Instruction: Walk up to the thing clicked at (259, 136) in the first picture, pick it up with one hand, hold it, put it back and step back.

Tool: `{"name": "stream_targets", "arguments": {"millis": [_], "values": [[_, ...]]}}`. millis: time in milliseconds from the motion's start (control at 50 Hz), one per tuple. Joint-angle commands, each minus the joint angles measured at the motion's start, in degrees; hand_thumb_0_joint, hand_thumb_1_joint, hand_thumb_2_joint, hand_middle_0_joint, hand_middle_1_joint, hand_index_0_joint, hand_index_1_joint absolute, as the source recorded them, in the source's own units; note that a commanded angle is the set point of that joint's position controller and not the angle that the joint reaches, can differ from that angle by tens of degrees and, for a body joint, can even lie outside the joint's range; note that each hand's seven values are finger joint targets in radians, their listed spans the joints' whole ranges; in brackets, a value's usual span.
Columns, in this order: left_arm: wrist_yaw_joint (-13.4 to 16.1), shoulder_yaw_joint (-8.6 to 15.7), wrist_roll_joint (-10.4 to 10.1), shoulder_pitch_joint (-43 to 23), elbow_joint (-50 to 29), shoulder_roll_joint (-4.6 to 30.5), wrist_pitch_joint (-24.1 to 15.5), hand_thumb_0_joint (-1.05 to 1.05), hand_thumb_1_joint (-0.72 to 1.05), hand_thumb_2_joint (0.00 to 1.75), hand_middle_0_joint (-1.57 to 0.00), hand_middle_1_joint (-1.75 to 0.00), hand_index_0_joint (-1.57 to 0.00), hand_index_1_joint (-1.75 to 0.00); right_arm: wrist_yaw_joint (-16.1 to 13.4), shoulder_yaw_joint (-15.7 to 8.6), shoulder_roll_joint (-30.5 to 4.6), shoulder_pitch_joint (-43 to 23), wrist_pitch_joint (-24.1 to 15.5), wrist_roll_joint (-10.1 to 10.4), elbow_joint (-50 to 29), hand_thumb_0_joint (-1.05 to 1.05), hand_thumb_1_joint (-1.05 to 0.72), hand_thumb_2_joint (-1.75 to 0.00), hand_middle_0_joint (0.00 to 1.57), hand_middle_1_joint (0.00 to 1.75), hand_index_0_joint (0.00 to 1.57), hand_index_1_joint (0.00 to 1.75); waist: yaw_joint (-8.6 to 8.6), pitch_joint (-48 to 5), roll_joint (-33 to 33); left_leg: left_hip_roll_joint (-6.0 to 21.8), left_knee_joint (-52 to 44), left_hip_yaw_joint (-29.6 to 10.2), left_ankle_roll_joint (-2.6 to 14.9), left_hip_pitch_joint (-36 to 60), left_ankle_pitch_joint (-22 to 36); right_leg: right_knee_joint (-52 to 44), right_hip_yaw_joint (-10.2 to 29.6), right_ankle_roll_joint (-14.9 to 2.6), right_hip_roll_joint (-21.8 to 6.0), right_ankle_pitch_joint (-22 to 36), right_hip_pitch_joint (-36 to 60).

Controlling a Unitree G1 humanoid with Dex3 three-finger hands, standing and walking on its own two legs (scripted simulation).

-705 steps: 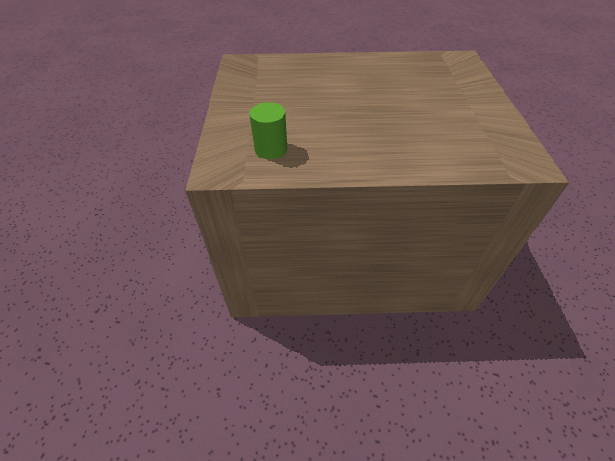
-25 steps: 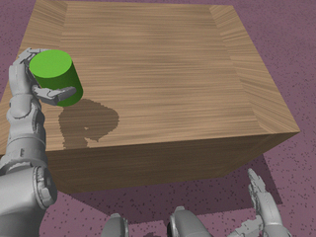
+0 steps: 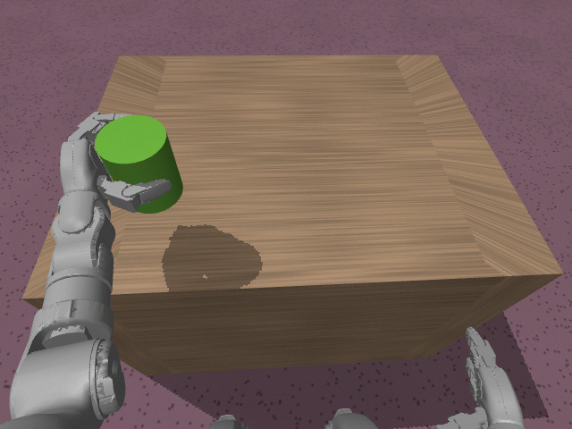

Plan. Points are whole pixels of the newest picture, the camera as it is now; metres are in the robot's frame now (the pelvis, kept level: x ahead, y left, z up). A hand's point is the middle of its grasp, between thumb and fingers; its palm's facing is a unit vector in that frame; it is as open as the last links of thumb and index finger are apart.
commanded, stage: lift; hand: left
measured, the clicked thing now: (143, 166) +0.46 +0.20 +0.10
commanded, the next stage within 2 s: hold in 1.02 s
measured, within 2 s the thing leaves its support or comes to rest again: neither
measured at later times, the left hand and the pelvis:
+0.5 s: hand (118, 169) +0.38 +0.19 +0.17, palm faces +0.20 -0.98 +0.00, open 11.8 cm; pelvis +0.00 -0.01 +0.02, yaw +1 degrees
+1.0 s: hand (105, 183) +0.34 +0.18 +0.21, palm faces +0.20 -0.98 +0.00, open 11.8 cm; pelvis -0.01 -0.01 +0.03, yaw +2 degrees
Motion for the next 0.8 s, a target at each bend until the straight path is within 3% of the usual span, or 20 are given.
{"name": "stream_targets", "arguments": {"millis": [0, 20, 80, 120, 160, 180, 200, 240, 280, 320, 420, 460, 500, 520, 560, 580, 640, 680, 720, 780], "values": [[0.5, 0.2, -2.0, -24.7, -20.9, 10.6, -2.4, 0.0, -0.02, 1.24, -1.22, -1.39, -1.26, -1.38, -0.8, -2.8, -6.2, -0.9, -3.3, 0.8, -7.9, 0.0, 0.54, -0.05, 0.05, 0.05, 0.05, 0.05, 2.08, -24.1, 5.6, -1.2, -7.4, -0.3, 0.11, 19.6, 28.6, -5.3, -2.1, -2.34, 1.6, 24.2, 13.0], [0.7, 1.8, -2.4, -23.7, -20.7, 11.9, -1.6, 0.0, -0.04, 1.24, -1.22, -1.4, -1.26, -1.39, -1.2, -5.3, -8.9, -0.8, -3.5, 0.9, -7.8, 0.0, 0.54, -0.05, 0.05, 0.05, 0.05, 0.05, 1.85, -23.6, 4.4, -1.3, -7.6, 0.0, 0.2, 20.0, 28.6, -5.7, -2.0, -2.17, 1.6, 24.9, 13.8], [1.2, 0.1, -2.5, -22.9, -25.2, 9.7, 0.4, 0.0, -0.04, 1.24, -1.2, -1.37, -1.23, -1.37, -1.4, -5.1, -8.5, -1.5, -3.5, 1.3, -5.6, 0.0, 0.54, -0.05, 0.05, 0.05, 0.05, 0.05, 2.32, -20.6, 3.9, -1.6, -9.4, 0.6, 0.45, 20.3, 24.8, -7.7, -1.7, -1.98, 1.4, 22.6, 14.1], [1.7, 0.3, -2.7, -21.5, -26.2, 9.4, 2.3, 0.0, -0.03, 1.25, -1.2, -1.39, -1.24, -1.38, -2.1, -7.0, -10.5, -1.3, -4.2, 1.4, -5.3, 0.0, 0.54, -0.05, 0.05, 0.05, 0.05, 0.05, 1.93, -20.5, 1.8, -1.5, -10.4, 0.5, 0.41, 21.1, 24.3, -8.1, -2.0, -1.9, 1.4, 22.5, 15.5], [1.9, -1.2, -2.7, -19.7, -29.2, 6.7, 3.3, 0.0, -0.06, 1.24, -1.2, -1.38, -1.24, -1.38, -1.8, -3.1, -6.2, -1.6, -4.5, 1.7, -5.8, 0.0, 0.54, -0.05, 0.05, 0.05, 0.05, 0.05, 3.33, -19.8, 2.0, -1.9, -10.9, 0.8, 0.4, 21.5, 24.7, -8.6, -2.1, -1.81, 1.2, 23.0, 17.3], [2.3, 0.8, -3.0, -18.2, -29.6, 8.6, 4.0, 0.0, -0.07, 1.25, -1.21, -1.39, -1.25, -1.39, -2.3, -5.1, -8.3, -2.3, -4.6, 1.9, -5.6, 0.0, 0.54, -0.05, 0.05, 0.05, 0.05, 0.05, 3.56, -18.6, 1.3, -2.1, -11.2, 1.0, 0.46, 21.3, 24.4, -9.1, -2.0, -1.66, 1.1, 23.0, 17.6], [2.3, -0.3, -3.1, -16.8, -31.1, 7.3, 4.6, 0.0, -0.07, 1.25, -1.21, -1.39, -1.25, -1.39, -2.5, -5.9, -8.9, -1.3, -4.6, 1.8, -3.8, 0.0, 0.54, -0.05, 0.05, 0.05, 0.05, 0.05, 3.08, -18.3, 0.7, -2.1, -11.5, 1.1, 0.53, 21.9, 24.4, -9.5, -1.9, -1.56, 1.0, 23.6, 17.9], [2.4, -1.3, -2.9, -18.1, -35.5, 6.2, 5.7, 0.0, -0.06, 1.26, -1.22, -1.39, -1.25, -1.4, -2.5, -4.4, -7.7, -2.3, -5.2, 1.8, -3.9, 0.0, 0.54, -0.05, 0.05, 0.05, 0.05, 0.05, 3.51, -17.5, 1.1, -2.4, -12.5, 1.3, 0.55, 22.5, 22.8, -10.4, -1.8, -1.53, 0.8, 22.2, 18.5], [2.9, 0.2, -3.1, -17.0, -36.9, 7.5, 7.0, 0.0, -0.05, 1.28, -1.23, -1.41, -1.26, -1.41, -2.8, -4.8, -7.8, -2.9, -5.7, 2.0, -2.2, 0.0, 0.54, -0.05, 0.05, 0.05, 0.05, 0.05, 4.13, -16.3, 2.3, -2.5, -13.5, 1.3, 0.39, 22.7, 21.6, -11.0, -1.9, -1.62, 0.7, 20.7, 18.8], [3.0, -1.8, -3.0, -16.4, -39.7, 5.4, 7.9, 0.0, -0.05, 1.27, -1.23, -1.41, -1.26, -1.41, -3.0, -5.1, -8.1, -4.2, -6.3, 2.0, -2.3, 0.0, 0.54, -0.05, 0.05, 0.05, 0.05, 0.05, 3.65, -15.1, 2.1, -2.4, -14.6, 1.1, 0.3, 23.8, 20.1, -11.7, -2.2, -1.83, 0.9, 19.0, 18.5], [2.8, -1.3, -3.5, -12.6, -42.8, 4.7, 10.9, 0.0, -0.02, 1.28, -1.24, -1.42, -1.27, -1.42, -3.3, -3.1, -6.5, -4.3, -7.7, 1.9, -0.9, 0.0, 0.54, -0.05, 0.05, 0.05, 0.05, 0.05, 4.48, -14.2, 1.4, -2.5, -15.3, 1.1, 0.42, 25.4, 23.1, -12.9, -2.4, -1.59, 0.6, 21.5, 20.9], [2.9, -0.6, -3.7, -11.3, -42.9, 5.2, 12.2, 0.0, -0.03, 1.28, -1.25, -1.43, -1.29, -1.43, -3.7, -5.4, -8.6, -4.5, -8.1, 1.9, 1.2, 0.0, 0.53, -0.05, 0.05, 0.05, 0.05, 0.05, 3.99, -14.4, 1.0, -2.7, -15.7, 1.2, 0.57, 26.3, 23.2, -13.5, -2.2, -1.48, 0.3, 22.1, 21.2], [2.6, -1.8, -3.8, -12.0, -45.2, 3.6, 12.9, 0.0, -0.02, 1.29, -1.25, -1.43, -1.29, -1.43, -3.3, -3.3, -6.2, -5.7, -8.6, 1.8, 2.3, 0.0, 0.54, -0.05, 0.05, 0.05, 0.05, 0.05, 4.4, -12.2, 0.8, -3.0, -16.3, 1.5, 0.78, 25.2, 20.8, -14.6, -2.2, -1.41, 0.2, 20.2, 21.1], [2.7, -0.3, -4.1, -11.0, -44.9, 4.9, 13.6, 0.0, 0.01, 1.3, -1.26, -1.44, -1.3, -1.44, -3.7, -4.8, -8.2, -6.6, -9.2, 1.8, 1.5, 0.0, 0.54, -0.05, 0.05, 0.05, 0.05, 0.05, 4.37, -13.0, -0.5, -2.8, -16.8, 1.3, 0.93, 26.1, 20.6, -14.9, -2.2, -1.24, 0.1, 19.9, 21.8], [2.9, -1.3, -3.7, -10.8, -46.2, 3.8, 14.4, 0.0, -0.01, 1.28, -1.26, -1.43, -1.3, -1.43, -3.3, -3.6, -6.3, -6.6, -9.6, 1.7, 3.5, 0.0, 0.54, -0.05, 0.05, 0.05, 0.05, 0.05, 4.91, -12.4, 0.8, -2.8, -17.4, 1.3, 0.72, 26.2, 20.4, -15.3, -2.4, -1.52, 0.2, 19.3, 22.1], [2.9, -1.1, -3.8, -10.7, -46.6, 4.1, 14.8, 0.0, -0.01, 1.29, -1.26, -1.44, -1.3, -1.44, -3.5, -5.2, -8.2, -7.6, -9.9, 1.7, 3.7, 0.0, 0.54, -0.05, 0.05, 0.05, 0.05, 0.05, 4.83, -10.4, 0.9, -3.0, -18.0, 1.5, 0.68, 25.7, 18.3, -15.9, -2.4, -1.62, 0.2, 17.2, 21.0], [2.6, -1.3, -4.1, -9.1, -48.0, 3.1, 16.1, 0.0, 0.0, 1.28, -1.25, -1.43, -1.29, -1.43, -3.2, -2.9, -6.0, -7.1, -10.9, 1.7, 4.6, 0.0, 0.54, -0.05, 0.05, 0.05, 0.05, 0.05, 5.04, -11.2, -0.2, -2.9, -18.5, 1.2, 0.93, 27.1, 19.1, -16.3, -2.6, -1.4, 0.1, 17.8, 22.4], [2.6, -0.7, -4.0, -8.3, -48.3, 3.9, 16.7, 0.0, -0.02, 1.28, -1.25, -1.43, -1.29, -1.43, -3.5, -5.2, -8.5, -7.8, -11.3, 1.6, 4.1, 0.0, 0.54, -0.05, 0.05, 0.05, 0.05, 0.05, 4.8, -10.8, -1.5, -3.0, -19.1, 1.3, 1.03, 27.1, 18.1, -17.1, -2.5, -1.37, 0.1, 17.0, 22.5], [2.4, -1.4, -4.2, -8.6, -50.3, 2.6, 17.1, 0.0, -0.01, 1.28, -1.24, -1.43, -1.28, -1.43, -3.1, -2.3, -4.9, -7.0, -11.6, 1.7, 6.7, 0.0, 0.54, -0.05, 0.05, 0.05, 0.05, 0.05, 5.34, -9.0, -0.4, -3.4, -19.7, 1.5, 1.15, 26.4, 15.2, -18.2, -2.3, -1.41, -0.1, 14.1, 22.1], [2.5, -1.4, -4.5, -8.2, -52.2, 2.8, 18.3, 0.0, 0.01, 1.27, -1.24, -1.42, -1.28, -1.41, -3.3, -4.3, -7.2, -8.6, -12.5, 1.7, 6.9, 0.0, 0.54, -0.05, 0.05, 0.05, 0.05, 0.05, 4.89, -9.4, 0.3, -3.4, -20.5, 1.4, 1.08, 27.5, 14.5, -18.8, -2.3, -1.56, -0.2, 13.5, 22.3]]}}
